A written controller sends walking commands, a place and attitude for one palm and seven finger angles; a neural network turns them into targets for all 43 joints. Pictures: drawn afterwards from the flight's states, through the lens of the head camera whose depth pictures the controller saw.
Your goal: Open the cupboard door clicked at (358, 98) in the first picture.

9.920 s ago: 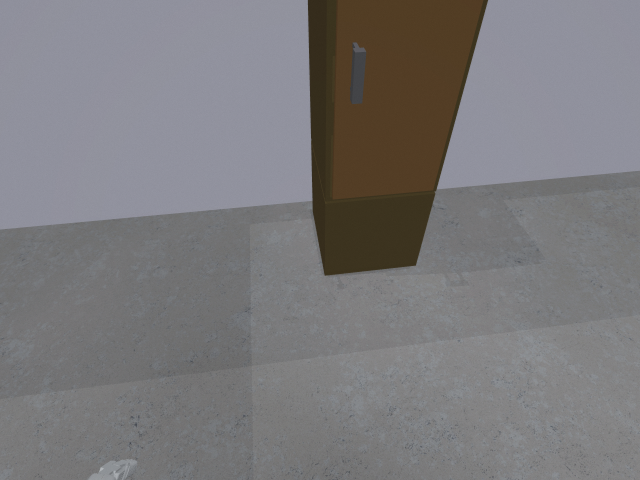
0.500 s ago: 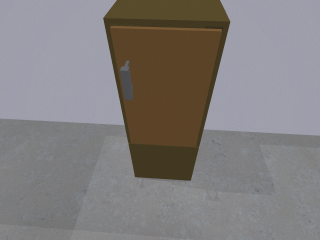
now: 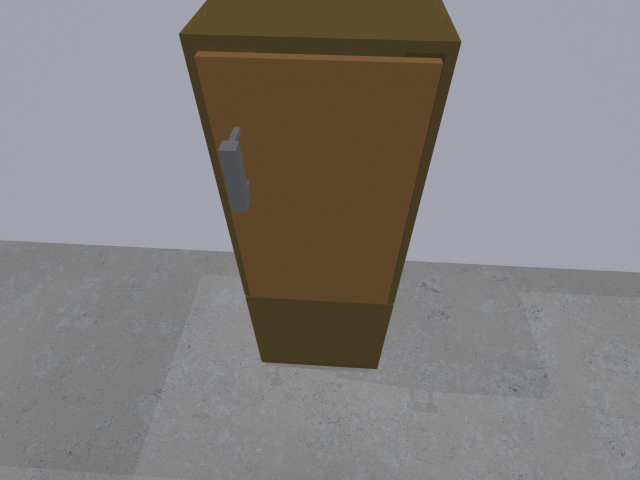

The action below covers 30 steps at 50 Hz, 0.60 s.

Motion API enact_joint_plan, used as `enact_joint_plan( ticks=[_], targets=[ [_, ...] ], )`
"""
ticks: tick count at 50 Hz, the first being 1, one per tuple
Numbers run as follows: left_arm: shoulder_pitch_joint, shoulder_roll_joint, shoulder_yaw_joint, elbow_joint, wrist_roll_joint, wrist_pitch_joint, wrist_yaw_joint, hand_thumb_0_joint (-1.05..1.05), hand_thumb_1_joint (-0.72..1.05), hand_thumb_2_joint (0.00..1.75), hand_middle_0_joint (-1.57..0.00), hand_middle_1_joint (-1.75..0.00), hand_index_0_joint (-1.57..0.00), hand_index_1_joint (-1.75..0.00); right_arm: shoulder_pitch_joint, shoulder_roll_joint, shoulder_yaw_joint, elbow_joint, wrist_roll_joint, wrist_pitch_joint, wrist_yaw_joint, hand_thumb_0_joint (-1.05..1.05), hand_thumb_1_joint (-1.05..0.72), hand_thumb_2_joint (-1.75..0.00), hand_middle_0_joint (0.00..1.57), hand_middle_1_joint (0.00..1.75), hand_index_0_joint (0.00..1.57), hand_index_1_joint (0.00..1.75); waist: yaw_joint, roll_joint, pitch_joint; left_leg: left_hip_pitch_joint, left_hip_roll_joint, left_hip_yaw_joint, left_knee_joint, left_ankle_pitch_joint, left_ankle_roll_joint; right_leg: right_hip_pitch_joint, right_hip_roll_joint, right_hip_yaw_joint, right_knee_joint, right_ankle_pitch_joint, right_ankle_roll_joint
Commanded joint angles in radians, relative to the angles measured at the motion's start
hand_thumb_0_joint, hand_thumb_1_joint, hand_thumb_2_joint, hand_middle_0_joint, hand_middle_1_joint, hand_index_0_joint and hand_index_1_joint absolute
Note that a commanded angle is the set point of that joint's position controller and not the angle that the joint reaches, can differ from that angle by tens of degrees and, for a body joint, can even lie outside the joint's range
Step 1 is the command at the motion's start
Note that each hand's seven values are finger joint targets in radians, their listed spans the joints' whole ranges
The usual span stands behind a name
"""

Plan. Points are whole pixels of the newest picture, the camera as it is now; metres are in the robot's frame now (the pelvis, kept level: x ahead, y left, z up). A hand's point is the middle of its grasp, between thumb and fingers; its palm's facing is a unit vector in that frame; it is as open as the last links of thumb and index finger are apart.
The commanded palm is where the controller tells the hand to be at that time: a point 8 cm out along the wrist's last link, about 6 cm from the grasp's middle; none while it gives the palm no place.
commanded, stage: come to a stop and stand still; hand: left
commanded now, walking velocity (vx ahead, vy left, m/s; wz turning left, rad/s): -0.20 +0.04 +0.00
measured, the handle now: (238, 169) +0.56 +0.17 +0.08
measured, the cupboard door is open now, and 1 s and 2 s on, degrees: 0 0 0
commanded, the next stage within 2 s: none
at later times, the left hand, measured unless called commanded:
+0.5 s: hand out of the picture +0.05 +0.18 -0.17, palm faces +0.03 -0.97 -0.22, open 7.3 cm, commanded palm none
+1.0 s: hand out of the picture +0.06 +0.25 -0.17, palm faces -0.04 -0.98 -0.20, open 7.4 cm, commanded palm none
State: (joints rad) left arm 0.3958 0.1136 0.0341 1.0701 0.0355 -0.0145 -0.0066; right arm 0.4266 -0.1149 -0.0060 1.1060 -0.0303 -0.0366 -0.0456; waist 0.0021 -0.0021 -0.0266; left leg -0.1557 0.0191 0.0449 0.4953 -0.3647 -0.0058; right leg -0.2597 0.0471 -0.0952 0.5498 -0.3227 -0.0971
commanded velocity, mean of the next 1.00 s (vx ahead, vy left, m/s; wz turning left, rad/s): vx -0.07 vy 0.00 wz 0.00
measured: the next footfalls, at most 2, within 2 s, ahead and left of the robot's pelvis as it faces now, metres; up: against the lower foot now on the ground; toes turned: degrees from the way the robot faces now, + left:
left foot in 0.28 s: +0.07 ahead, +0.13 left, +0.00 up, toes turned +0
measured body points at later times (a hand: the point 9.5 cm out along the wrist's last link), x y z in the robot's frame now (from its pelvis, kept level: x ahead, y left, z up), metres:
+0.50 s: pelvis +0.03 +0.00 +0.00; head +0.06 +0.00 +0.45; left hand +0.05 +0.23 -0.16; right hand +0.11 -0.21 -0.16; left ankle +0.08 +0.12 -0.73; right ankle -0.02 -0.05 -0.73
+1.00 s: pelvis -0.01 +0.07 +0.00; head +0.00 +0.08 +0.45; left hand +0.06 +0.30 -0.15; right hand +0.00 -0.16 -0.14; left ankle +0.03 +0.13 -0.73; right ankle -0.02 -0.05 -0.73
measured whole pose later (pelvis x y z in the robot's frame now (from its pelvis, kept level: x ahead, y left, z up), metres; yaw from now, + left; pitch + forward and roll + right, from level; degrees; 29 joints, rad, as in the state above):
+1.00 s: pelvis -0.01 +0.07 +0.00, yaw -2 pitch -1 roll -1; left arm 0.26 0.20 -0.01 0.94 0.02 0.01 0.03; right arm 0.32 -0.16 0.01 1.00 -0.03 0.00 -0.01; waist 0.00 -0.02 0.01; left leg -0.28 -0.04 0.07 0.52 -0.24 0.08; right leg -0.22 0.00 -0.04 0.51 -0.29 -0.02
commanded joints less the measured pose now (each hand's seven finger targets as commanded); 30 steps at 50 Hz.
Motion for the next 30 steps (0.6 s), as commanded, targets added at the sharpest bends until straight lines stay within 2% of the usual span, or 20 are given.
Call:
enact_joint_plan(
  ticks=[1, 2, 3, 4, 5, 6, 9, 11, 12, 13, 14, 15, 17, 19, 20, 22, 24, 27, 29, 30],
  targets=[
    [0.223, 0.128, 0.038, 0.022, -0.009, -0.032, 0.025, 0.0, 0.9, 0.9, -0.2, -0.3, -0.2, -0.3, -0.031, -0.06, -0.008, -0.074, 0.015, -0.026, -0.007, 0.0, -0.9, -0.9, 0.2, 0.3, 0.2, 0.3, 0.068, -0.248, 0.072, -0.445, -0.016, 0.059, 0.326, -0.134, 0.035, 0.358, -0.345, 0.454, -0.24, 0.558, -0.063],
    [0.22, 0.109, 0.03, 0.027, -0.011, -0.036, 0.038, 0.0, 0.9, 0.9, -0.2, -0.3, -0.2, -0.3, -0.052, -0.071, -0.01, -0.077, 0.015, -0.02, -0.012, 0.0, -0.9, -0.9, 0.2, 0.3, 0.2, 0.3, 0.059, -0.158, 0.065, -0.445, 0.008, 0.0, 0.421, -0.172, 0.021, 0.354, -0.37, 0.428, -0.204, 0.878, -0.09],
    [0.181, 0.093, 0.021, 0.024, -0.011, -0.039, 0.047, 0.0, 0.9, 0.9, -0.2, -0.3, -0.2, -0.3, -0.053, -0.055, -0.009, -0.068, 0.019, -0.016, -0.014, 0.0, -0.9, -0.9, 0.2, 0.3, 0.2, 0.3, 0.039, -0.08, 0.055, -0.418, 0.022, -0.023, 0.432, -0.162, 0.012, 0.342, -0.366, 0.355, -0.168, 1.085, -0.103],
    [0.149, 0.094, 0.017, 0.017, -0.012, -0.041, 0.056, 0.0, 0.9, 0.9, -0.2, -0.3, -0.2, -0.3, -0.055, -0.033, -0.004, -0.062, 0.026, -0.013, -0.011, 0.0, -0.9, -0.9, 0.2, 0.3, 0.2, 0.3, 0.03, -0.022, 0.036, -0.386, 0.027, -0.018, 0.398, -0.163, 0.007, 0.341, -0.369, 0.312, -0.149, 1.177, -0.109],
    [0.126, 0.107, 0.014, 0.006, -0.009, -0.043, 0.058, 0.0, 0.9, 0.9, -0.2, -0.3, -0.2, -0.3, -0.072, -0.029, -0.002, -0.062, 0.032, -0.01, -0.006, 0.0, -0.9, -0.9, 0.2, 0.3, 0.2, 0.3, 0.025, -0.006, 0.012, -0.352, 0.023, -0.012, 0.334, -0.152, 0.002, 0.348, -0.342, 0.268, -0.138, 1.189, -0.114],
    [0.103, 0.117, 0.01, -0.001, -0.01, -0.042, 0.058, 0.0, 0.9, 0.9, -0.2, -0.3, -0.2, -0.3, -0.091, -0.027, -0.004, -0.062, 0.036, -0.003, -0.003, 0.0, -0.9, -0.9, 0.2, 0.3, 0.2, 0.3, 0.018, -0.004, 0.011, -0.307, 0.015, -0.001, 0.272, -0.11, -0.001, 0.314, -0.315, 0.232, -0.141, 1.162, -0.1],
    [0.043, 0.121, 0.006, -0.016, -0.012, -0.027, 0.062, 0.0, 0.9, 0.9, -0.2, -0.3, -0.2, -0.3, -0.087, -0.009, -0.007, -0.059, 0.04, 0.015, -0.002, 0.0, -0.9, -0.9, 0.2, 0.3, 0.2, 0.3, -0.006, -0.065, 0.002, -0.171, -0.01, 0.022, 0.083, 0.084, -0.005, 0.235, -0.25, 0.164, -0.105, 1.023, -0.045],
    [0.035, 0.12, 0.006, -0.021, -0.019, -0.014, 0.062, 0.0, 0.9, 0.9, -0.2, -0.3, -0.2, -0.3, -0.078, -0.037, -0.013, -0.055, 0.034, 0.03, -0.007, 0.0, -0.9, -0.9, 0.2, 0.3, 0.2, 0.3, -0.018, -0.119, 0.023, -0.075, -0.012, 0.025, -0.022, 0.243, -0.002, 0.164, -0.218, 0.148, -0.072, 0.912, 0.016],
    [0.036, 0.114, 0.006, -0.026, -0.022, -0.007, 0.062, 0.0, 0.9, 0.9, -0.2, -0.3, -0.2, -0.3, -0.081, -0.064, -0.021, -0.06, 0.03, 0.032, -0.01, 0.0, -0.9, -0.9, 0.2, 0.3, 0.2, 0.3, -0.019, -0.112, 0.033, -0.016, 0.017, 0.017, -0.038, 0.381, 0.01, 0.108, -0.204, 0.147, -0.06, 0.837, 0.05],
    [0.043, 0.098, 0.007, -0.033, -0.021, 0.0, 0.064, 0.0, 0.9, 0.9, -0.2, -0.3, -0.2, -0.3, -0.084, -0.097, -0.027, -0.07, 0.024, 0.031, -0.012, 0.0, -0.9, -0.9, 0.2, 0.3, 0.2, 0.3, -0.017, -0.051, 0.033, 0.044, 0.085, -0.03, 0.002, 0.618, 0.041, 0.037, -0.173, 0.136, -0.046, 0.708, 0.084],
    [0.048, 0.088, 0.005, -0.047, -0.017, 0.007, 0.067, 0.0, 0.9, 0.9, -0.2, -0.3, -0.2, -0.3, -0.079, -0.114, -0.031, -0.08, 0.024, 0.031, -0.014, 0.0, -0.9, -0.9, 0.2, 0.3, 0.2, 0.3, -0.011, -0.01, 0.035, 0.062, 0.146, -0.076, 0.029, 0.775, 0.079, -0.006, -0.144, 0.116, -0.046, 0.537, 0.106],
    [0.059, 0.073, 0.004, -0.054, -0.015, 0.013, 0.073, 0.0, 0.9, 0.9, -0.2, -0.3, -0.2, -0.3, -0.089, -0.135, -0.033, -0.085, 0.02, 0.038, -0.015, 0.0, -0.9, -0.9, 0.2, 0.3, 0.2, 0.3, -0.006, 0.033, 0.058, 0.046, 0.177, -0.089, 0.037, 0.796, 0.103, -0.027, -0.122, 0.123, -0.054, 0.413, 0.121],
    [0.055, 0.08, 0.004, -0.06, -0.014, 0.018, 0.072, 0.0, 0.9, 0.9, -0.2, -0.3, -0.2, -0.3, -0.131, -0.135, -0.03, -0.096, 0.021, 0.041, -0.019, 0.0, -0.9, -0.9, 0.2, 0.3, 0.2, 0.3, 0.007, 0.097, 0.084, -0.023, 0.188, -0.126, 0.019, 0.741, 0.121, 0.0, -0.114, 0.134, -0.058, 0.32, 0.121],
    [0.052, 0.096, 0.006, -0.068, -0.013, 0.018, 0.068, 0.0, 0.9, 0.9, -0.2, -0.3, -0.2, -0.3, -0.158, -0.131, -0.032, -0.117, 0.02, 0.042, -0.018, 0.0, -0.9, -0.9, 0.2, 0.3, 0.2, 0.3, 0.01, 0.058, 0.077, -0.044, 0.163, -0.113, 0.03, 0.667, 0.107, 0.018, -0.126, 0.156, -0.065, 0.395, 0.115],
    [0.044, 0.107, 0.01, -0.079, -0.013, 0.018, 0.066, 0.0, 0.9, 0.9, -0.2, -0.3, -0.2, -0.3, -0.154, -0.136, -0.036, -0.121, 0.018, 0.043, -0.017, 0.0, -0.9, -0.9, 0.2, 0.3, 0.2, 0.3, 0.004, 0.049, 0.041, -0.033, 0.154, -0.101, 0.039, 0.634, 0.098, 0.026, -0.131, 0.162, -0.059, 0.429, 0.109],
    [0.027, 0.118, 0.015, -0.102, -0.013, 0.022, 0.063, 0.0, 0.9, 0.9, -0.2, -0.3, -0.2, -0.3, -0.158, -0.141, -0.041, -0.132, 0.016, 0.046, -0.015, 0.0, -0.9, -0.9, 0.2, 0.3, 0.2, 0.3, 0.003, 0.017, -0.011, -0.033, 0.144, -0.092, 0.045, 0.542, 0.089, 0.045, -0.14, 0.175, -0.059, 0.449, 0.104],
    [0.008, 0.124, 0.015, -0.116, -0.011, 0.023, 0.063, 0.0, 0.9, 0.9, -0.2, -0.3, -0.2, -0.3, -0.161, -0.131, -0.042, -0.139, 0.014, 0.05, -0.012, 0.0, -0.9, -0.9, 0.2, 0.3, 0.2, 0.3, 0.0, -0.007, -0.018, -0.066, 0.128, -0.079, 0.047, 0.443, 0.077, 0.062, -0.152, 0.195, -0.071, 0.453, 0.097],
    [-0.022, 0.135, 0.014, -0.132, -0.013, 0.023, 0.058, 0.0, 0.9, 0.9, -0.2, -0.3, -0.2, -0.3, -0.176, -0.111, -0.035, -0.142, 0.014, 0.054, -0.002, 0.0, -0.9, -0.9, 0.2, 0.3, 0.2, 0.3, -0.001, -0.049, 0.022, -0.116, 0.084, -0.057, 0.039, 0.234, 0.05, 0.039, -0.192, 0.241, -0.144, 0.32, 0.071],
    [-0.048, 0.135, 0.008, -0.135, -0.014, 0.018, 0.057, 0.0, 0.9, 0.9, -0.2, -0.3, -0.2, -0.3, -0.169, -0.087, -0.031, -0.136, 0.014, 0.057, 0.006, 0.0, -0.9, -0.9, 0.2, 0.3, 0.2, 0.3, -0.01, -0.076, 0.052, -0.094, 0.063, -0.047, 0.027, 0.161, 0.033, -0.013, -0.215, 0.262, -0.204, 0.205, 0.052],
    [-0.004, 0.157, 0.006, -0.156, -0.005, -0.001, 0.091, 0.0, 0.9, 0.9, -0.2, -0.3, -0.2, -0.3, -0.222, -0.176, -0.053, -0.21, 0.019, 0.042, 0.01, 0.0, -0.9, -0.9, 0.2, 0.3, 0.2, 0.3, 0.002, -0.079, 0.086, -0.128, 0.035, 0.016, 0.172, 0.094, -0.004, -0.011, -0.231, 0.362, -0.199, 0.794, 0.132]
  ],
)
